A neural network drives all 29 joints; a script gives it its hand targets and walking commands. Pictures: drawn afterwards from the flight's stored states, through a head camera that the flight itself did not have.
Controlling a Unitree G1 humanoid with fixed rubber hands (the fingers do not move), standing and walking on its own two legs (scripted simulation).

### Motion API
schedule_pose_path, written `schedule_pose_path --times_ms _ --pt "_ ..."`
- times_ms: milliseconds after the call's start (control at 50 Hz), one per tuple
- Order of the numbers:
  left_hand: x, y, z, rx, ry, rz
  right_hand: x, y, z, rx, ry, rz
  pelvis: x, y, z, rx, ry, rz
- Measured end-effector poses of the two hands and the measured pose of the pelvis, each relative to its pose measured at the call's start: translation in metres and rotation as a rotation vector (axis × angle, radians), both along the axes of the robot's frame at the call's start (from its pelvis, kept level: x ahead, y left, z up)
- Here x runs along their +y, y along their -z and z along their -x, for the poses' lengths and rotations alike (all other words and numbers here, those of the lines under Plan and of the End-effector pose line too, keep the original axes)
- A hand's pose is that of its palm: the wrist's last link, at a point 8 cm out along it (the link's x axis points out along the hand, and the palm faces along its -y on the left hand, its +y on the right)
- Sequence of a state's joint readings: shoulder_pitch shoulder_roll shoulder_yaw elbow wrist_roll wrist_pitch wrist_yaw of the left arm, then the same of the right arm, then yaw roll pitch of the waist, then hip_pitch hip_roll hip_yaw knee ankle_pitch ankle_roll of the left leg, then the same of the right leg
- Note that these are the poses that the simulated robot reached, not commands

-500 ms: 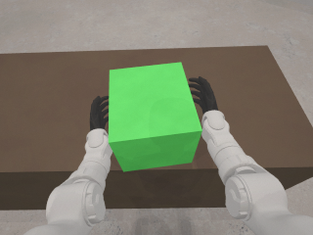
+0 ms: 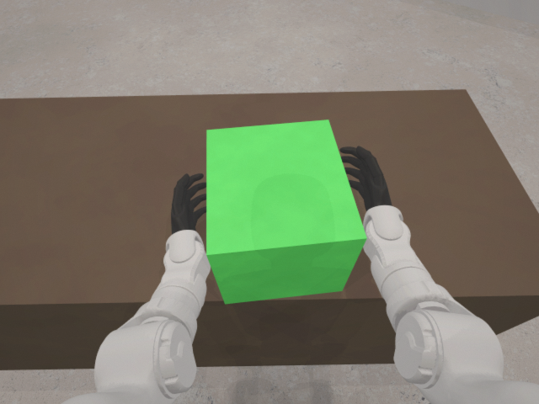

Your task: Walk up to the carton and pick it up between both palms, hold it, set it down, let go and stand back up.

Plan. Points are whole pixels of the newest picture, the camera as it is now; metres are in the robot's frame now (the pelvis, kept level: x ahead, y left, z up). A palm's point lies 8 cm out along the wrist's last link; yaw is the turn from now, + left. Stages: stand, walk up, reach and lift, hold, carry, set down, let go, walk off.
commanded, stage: reach and lift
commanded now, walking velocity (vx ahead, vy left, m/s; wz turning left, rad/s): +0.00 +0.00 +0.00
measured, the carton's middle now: (276, 212) +0.42 +0.01 +0.00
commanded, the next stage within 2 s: none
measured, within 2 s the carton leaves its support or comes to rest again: leaves its support in 1.30 s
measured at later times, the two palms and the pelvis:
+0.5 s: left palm (185, 224) +0.39 +0.16 +0.02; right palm (373, 197) +0.41 -0.14 +0.05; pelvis +0.00 +0.00 +0.00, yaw +0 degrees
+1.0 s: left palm (184, 225) +0.38 +0.16 +0.02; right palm (375, 201) +0.40 -0.14 +0.06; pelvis +0.00 +0.00 +0.00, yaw +0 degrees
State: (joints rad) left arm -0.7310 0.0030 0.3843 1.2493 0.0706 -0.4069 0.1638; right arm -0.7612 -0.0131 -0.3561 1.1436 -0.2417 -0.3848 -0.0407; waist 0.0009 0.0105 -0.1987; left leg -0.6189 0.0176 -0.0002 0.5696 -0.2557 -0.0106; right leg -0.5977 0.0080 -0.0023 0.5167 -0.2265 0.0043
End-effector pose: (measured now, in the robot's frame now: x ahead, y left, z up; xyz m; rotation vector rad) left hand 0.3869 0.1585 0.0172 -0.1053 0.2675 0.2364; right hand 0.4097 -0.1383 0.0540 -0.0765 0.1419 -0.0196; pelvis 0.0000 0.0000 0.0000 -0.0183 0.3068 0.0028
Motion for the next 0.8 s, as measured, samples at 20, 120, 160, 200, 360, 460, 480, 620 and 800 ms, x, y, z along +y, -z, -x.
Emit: schedule_pose_path --times_ms 20,120,160,200,360,460,480,620,800 --pt "0.0004 -0.0001 -0.0001 0.001 0.001 -0.001 0.0004 -0.0001 0.0001 0.0 0.001 0.0 0.0007 -0.0001 0.0001 0.0 0.0 0.001" --pt "0.0013 -0.0003 -0.0005 0.005 0.002 -0.001 0.0014 -0.0002 0.0003 0.001 0.002 0.003 0.0024 -0.0004 0.0006 -0.001 0.001 0.004" --pt "0.0013 -0.0004 -0.0007 0.006 0.002 -0.002 0.0015 -0.0002 0.0002 0.002 0.002 0.003 0.0025 -0.0005 0.0006 -0.001 0.001 0.005" --pt "0.0013 -0.0006 -0.0008 0.007 0.002 -0.002 0.0014 -0.0003 0.0 0.003 0.002 0.003 0.0024 -0.0005 0.0006 -0.001 0.001 0.005" --pt "0.0012 -0.0016 -0.0014 0.012 0.003 -0.009 0.0012 -0.0004 -0.0007 0.008 0.003 -0.001 0.0023 -0.0005 0.0008 -0.001 0.001 0.005" --pt "0.0012 -0.0016 -0.0014 0.012 0.003 -0.009 0.0013 -0.0002 -0.0006 0.008 0.003 -0.001 0.0024 -0.0005 0.0007 -0.001 0.0 0.005" --pt "0.0012 -0.0015 -0.0014 0.012 0.003 -0.009 0.0013 -0.0002 -0.0005 0.007 0.003 -0.001 0.0025 -0.0005 0.0006 -0.001 0.0 0.005" --pt "0.0013 -0.0007 -0.0007 0.005 0.003 -0.007 0.0014 0.0005 0.0006 0.0 0.005 0.0 0.0035 -0.0008 0.0001 0.0 0.001 0.007" --pt "0.0009 -0.0033 0.0016 -0.019 0.006 -0.015 0.0008 -0.0016 0.0045 -0.024 0.007 -0.002 0.0043 -0.0013 0.002 -0.003 0.002 0.011"
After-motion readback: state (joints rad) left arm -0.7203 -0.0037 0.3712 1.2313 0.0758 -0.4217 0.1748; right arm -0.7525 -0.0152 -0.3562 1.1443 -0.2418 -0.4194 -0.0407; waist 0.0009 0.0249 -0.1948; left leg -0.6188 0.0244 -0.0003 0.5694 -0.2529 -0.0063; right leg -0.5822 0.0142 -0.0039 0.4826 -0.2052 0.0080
